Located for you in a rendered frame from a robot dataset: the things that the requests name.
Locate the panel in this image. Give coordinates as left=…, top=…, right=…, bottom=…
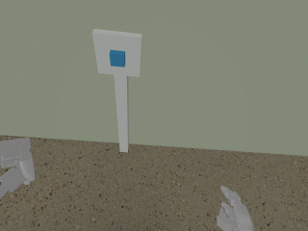
left=92, top=29, right=142, bottom=153

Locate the robot left hand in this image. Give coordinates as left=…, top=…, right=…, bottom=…
left=0, top=138, right=36, bottom=198

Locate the button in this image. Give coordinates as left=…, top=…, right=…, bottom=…
left=110, top=50, right=126, bottom=67

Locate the robot right hand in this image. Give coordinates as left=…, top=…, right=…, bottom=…
left=217, top=186, right=255, bottom=231

